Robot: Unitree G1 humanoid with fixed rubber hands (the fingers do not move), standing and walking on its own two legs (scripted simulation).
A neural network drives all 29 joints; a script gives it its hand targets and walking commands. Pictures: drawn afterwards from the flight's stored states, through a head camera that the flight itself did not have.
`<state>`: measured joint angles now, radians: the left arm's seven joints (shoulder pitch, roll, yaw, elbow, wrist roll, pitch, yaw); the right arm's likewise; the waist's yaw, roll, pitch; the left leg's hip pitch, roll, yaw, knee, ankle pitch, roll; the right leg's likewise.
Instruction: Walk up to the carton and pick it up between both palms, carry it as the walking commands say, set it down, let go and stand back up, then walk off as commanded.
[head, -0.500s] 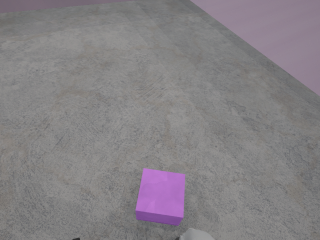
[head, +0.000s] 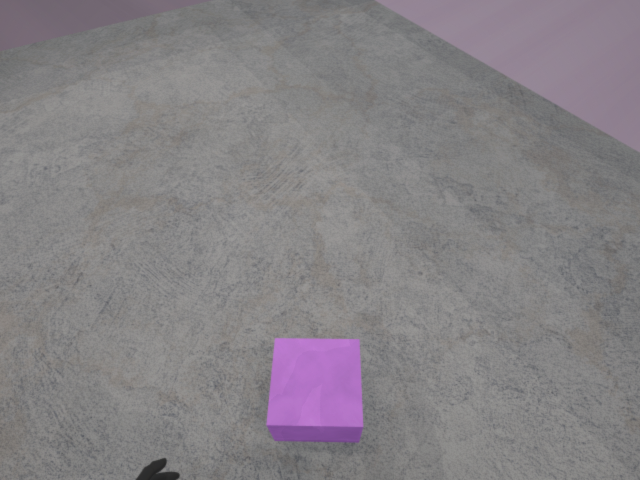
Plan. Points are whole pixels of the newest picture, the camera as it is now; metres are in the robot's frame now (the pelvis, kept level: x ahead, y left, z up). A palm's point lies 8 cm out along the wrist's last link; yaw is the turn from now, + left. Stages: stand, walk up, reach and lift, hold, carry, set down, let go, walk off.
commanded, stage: walk up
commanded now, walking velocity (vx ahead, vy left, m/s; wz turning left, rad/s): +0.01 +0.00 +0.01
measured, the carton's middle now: (316, 390) +0.43 +0.03 -0.67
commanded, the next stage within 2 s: stand in 0.72 s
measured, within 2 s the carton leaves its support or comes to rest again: neither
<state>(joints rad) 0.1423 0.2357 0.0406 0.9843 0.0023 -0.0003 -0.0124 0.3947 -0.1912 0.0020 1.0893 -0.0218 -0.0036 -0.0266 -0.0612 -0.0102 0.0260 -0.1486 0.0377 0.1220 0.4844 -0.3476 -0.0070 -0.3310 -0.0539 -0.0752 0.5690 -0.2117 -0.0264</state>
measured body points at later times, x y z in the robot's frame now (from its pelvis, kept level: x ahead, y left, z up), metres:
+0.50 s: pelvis -0.02 +0.01 +0.00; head -0.01 +0.02 +0.45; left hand +0.02 +0.25 -0.15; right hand -0.03 -0.23 -0.15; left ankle -0.05 +0.13 -0.73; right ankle +0.02 -0.10 -0.73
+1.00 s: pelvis -0.03 +0.00 +0.00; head -0.03 -0.01 +0.45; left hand -0.01 +0.25 -0.14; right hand -0.03 -0.21 -0.16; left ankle -0.05 +0.13 -0.73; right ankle +0.02 -0.10 -0.73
